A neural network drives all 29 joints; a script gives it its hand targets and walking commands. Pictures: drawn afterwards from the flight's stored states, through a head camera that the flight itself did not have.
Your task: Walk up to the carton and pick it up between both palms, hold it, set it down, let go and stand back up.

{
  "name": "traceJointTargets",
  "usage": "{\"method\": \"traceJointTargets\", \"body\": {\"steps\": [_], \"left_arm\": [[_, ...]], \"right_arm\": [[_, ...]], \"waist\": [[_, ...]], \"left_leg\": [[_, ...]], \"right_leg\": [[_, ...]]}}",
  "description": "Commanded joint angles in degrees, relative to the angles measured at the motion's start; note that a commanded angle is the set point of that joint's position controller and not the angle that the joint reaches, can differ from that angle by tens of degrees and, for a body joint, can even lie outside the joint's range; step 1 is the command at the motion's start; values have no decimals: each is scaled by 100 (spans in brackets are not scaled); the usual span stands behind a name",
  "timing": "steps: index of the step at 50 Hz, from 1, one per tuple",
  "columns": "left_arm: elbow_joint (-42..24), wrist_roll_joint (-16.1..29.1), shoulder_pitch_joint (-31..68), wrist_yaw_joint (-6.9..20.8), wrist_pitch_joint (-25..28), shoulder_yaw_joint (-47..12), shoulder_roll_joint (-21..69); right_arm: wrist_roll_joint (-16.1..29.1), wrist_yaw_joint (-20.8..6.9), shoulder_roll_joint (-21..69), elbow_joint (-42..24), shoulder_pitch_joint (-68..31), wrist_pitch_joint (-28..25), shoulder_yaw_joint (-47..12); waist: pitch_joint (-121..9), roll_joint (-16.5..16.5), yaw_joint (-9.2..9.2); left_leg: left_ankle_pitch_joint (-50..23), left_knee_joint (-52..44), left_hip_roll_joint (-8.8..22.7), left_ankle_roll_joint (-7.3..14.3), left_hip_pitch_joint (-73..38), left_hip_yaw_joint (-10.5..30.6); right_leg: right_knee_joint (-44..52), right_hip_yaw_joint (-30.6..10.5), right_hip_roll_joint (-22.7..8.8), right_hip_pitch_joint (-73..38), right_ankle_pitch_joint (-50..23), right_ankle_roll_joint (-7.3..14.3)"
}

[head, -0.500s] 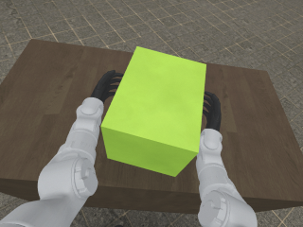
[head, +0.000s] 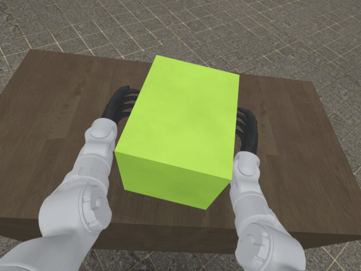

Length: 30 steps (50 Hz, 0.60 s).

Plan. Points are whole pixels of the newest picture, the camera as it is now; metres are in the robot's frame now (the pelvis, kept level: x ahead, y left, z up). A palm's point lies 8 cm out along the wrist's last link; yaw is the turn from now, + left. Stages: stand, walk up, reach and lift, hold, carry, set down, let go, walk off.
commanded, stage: set down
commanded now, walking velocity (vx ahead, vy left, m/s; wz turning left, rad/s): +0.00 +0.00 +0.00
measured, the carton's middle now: (181, 132) +0.43 +0.00 -0.01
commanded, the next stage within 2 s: none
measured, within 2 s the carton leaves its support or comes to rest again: neither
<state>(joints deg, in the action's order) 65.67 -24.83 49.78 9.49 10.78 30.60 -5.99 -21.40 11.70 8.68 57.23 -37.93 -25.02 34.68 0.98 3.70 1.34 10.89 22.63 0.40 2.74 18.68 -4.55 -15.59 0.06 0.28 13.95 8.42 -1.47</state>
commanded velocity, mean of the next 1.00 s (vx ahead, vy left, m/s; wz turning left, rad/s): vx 0.00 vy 0.00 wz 0.00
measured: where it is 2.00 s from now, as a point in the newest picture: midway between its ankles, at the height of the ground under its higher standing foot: outside the picture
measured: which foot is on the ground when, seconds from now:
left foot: down 0.00-1.00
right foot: down 0.00-1.00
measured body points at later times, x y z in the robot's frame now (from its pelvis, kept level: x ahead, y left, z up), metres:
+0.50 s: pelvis -0.01 +0.01 -0.02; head +0.06 +0.04 +0.42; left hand +0.45 +0.21 +0.04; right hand +0.40 -0.16 +0.03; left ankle +0.00 +0.08 -0.75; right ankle -0.01 -0.14 -0.75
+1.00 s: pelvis -0.04 +0.01 -0.02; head -0.01 +0.05 +0.43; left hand +0.44 +0.22 +0.13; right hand +0.40 -0.18 +0.14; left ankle +0.00 +0.08 -0.75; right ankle -0.01 -0.14 -0.75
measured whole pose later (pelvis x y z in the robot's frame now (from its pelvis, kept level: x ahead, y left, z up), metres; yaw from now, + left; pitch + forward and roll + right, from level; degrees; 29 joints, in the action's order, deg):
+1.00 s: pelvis -0.04 +0.01 -0.02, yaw +2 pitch +12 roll -3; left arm 83.1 21.6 65.8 4.7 5.1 -15.5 -25.8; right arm 19.3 11.5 -9.6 68.0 -57.9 0.4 0.2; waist -10.6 1.6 8.5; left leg 11.1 32.4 0.0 3.3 33.9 -2.4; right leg -26.8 2.3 -0.3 28.9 10.3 -1.3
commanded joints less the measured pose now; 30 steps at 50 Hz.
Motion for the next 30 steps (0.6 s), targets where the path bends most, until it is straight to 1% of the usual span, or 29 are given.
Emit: {"method": "traceJointTargets", "body": {"steps": [1,2,4,7,9,10,13,15,17,18,19,20,21,23,24,26,27,28,29,30], "left_arm": [[18,508,1654,-291,263,-770,453],[58,705,1690,-385,317,-891,113],[256,1219,1861,-507,437,-1291,-212],[617,1763,2112,-607,736,-1637,-722],[840,2024,2223,-645,940,-1805,-1087],[930,2173,2312,-663,1018,-1906,-1202],[1271,2503,2522,-705,1205,-2159,-1582],[1295,2698,2689,-735,1271,-2329,-1805],[1413,2887,2781,-743,1277,-2494,-1948],[1531,2954,2809,-735,1262,-2583,-1973],[1529,3069,2813,-720,1244,-2692,-1979],[1703,3149,2798,-691,1223,-2810,-1994],[1696,3238,2821,-659,1200,-2910,-2006],[1943,3398,2749,-583,1137,-3126,-1965],[1922,3487,2762,-549,1115,-3252,-1941],[1657,3649,2835,-492,1062,-3438,-1939],[1698,3714,2863,-469,1013,-3514,-1981],[1418,3803,2994,-454,969,-3584,-2002],[1484,3857,2980,-444,893,-3627,-2031],[1261,3923,3044,-432,823,-3660,-2107]], "right_arm": [[160,-237,937,668,-1341,137,-1187],[379,-161,623,744,-1357,126,-1277],[872,-51,349,854,-1549,122,-1579],[1370,49,62,891,-1804,44,-1942],[1609,112,-183,857,-1965,-37,-2115],[1738,142,-331,828,-2062,-69,-2192],[2093,218,-667,827,-2320,-115,-2436],[2361,249,-916,855,-2425,-103,-2613],[2594,263,-1159,916,-2550,-62,-2756],[2714,266,-1250,1012,-2598,-26,-2820],[2843,275,-1342,958,-2635,-8,-2913],[2940,278,-1417,1068,-2654,23,-2992],[3042,283,-1509,1059,-2691,47,-3054],[3217,279,-1661,1194,-2699,113,-3177],[3306,265,-1722,1201,-2743,149,-3240],[3474,233,-1884,1087,-2799,215,-3320],[3526,218,-1956,1122,-2851,266,-3335],[3593,195,-2068,952,-2938,314,-3339],[3669,171,-2123,973,-2979,399,-3376],[3720,150,-2217,854,-3033,493,-3374]], "waist": [[-1847,-557,58],[-1998,-614,75],[-2328,-657,118],[-3085,-781,137],[-3608,-818,135],[-3832,-842,175],[-4233,-951,215],[-4418,-1062,260],[-4440,-1138,306],[-4363,-1161,324],[-4429,-1167,351],[-4335,-1155,395],[-4354,-1151,439],[-4138,-1142,492],[-4107,-1162,538],[-4225,-1205,573],[-4184,-1198,606],[-4345,-1237,613],[-4263,-1198,628],[-4284,-1160,623]], "left_leg": [[-1360,-25,216,-337,-792,-138],[-1376,44,220,-355,-739,-135],[-1351,199,199,-356,-517,-109],[-1564,500,156,-387,-329,-40],[-1787,714,128,-422,-214,24],[-1920,821,110,-458,-180,53],[-2118,1086,72,-517,-108,167],[-2323,1231,60,-583,-214,229],[-2499,1366,62,-641,-327,291],[-2515,1399,69,-650,-354,315],[-2591,1472,78,-670,-457,337],[-2596,1500,73,-673,-457,353],[-2640,1536,78,-690,-551,383],[-2611,1586,99,-685,-593,433],[-2627,1603,116,-687,-696,469],[-2794,1671,141,-713,-947,522],[-2806,1676,161,-714,-997,559],[-2878,1679,154,-720,-1168,583],[-2819,1679,160,-716,-1216,615],[-2781,1629,154,-705,-1296,623]], "right_leg": [[-120,393,123,-45,-605,49],[-175,359,123,20,-640,74],[-309,284,107,151,-729,96],[-640,213,70,277,-1178,132],[-862,169,50,253,-1590,133],[-971,155,35,241,-1804,129],[-1234,143,28,378,-2157,100],[-1318,142,50,487,-2278,107],[-1387,153,57,724,-2282,122],[-1377,161,75,869,-2171,133],[-1386,176,83,946,-2184,147],[-1391,190,88,1074,-2129,155],[-1397,208,97,1154,-2108,157],[-1371,250,121,1410,-1849,180],[-1346,270,131,1550,-1718,188],[-1312,310,169,1729,-1548,216],[-1274,325,191,1836,-1437,224],[-1234,350,212,1871,-1336,228],[-1211,366,225,1966,-1201,224],[-1159,381,237,1922,-1155,217]]}}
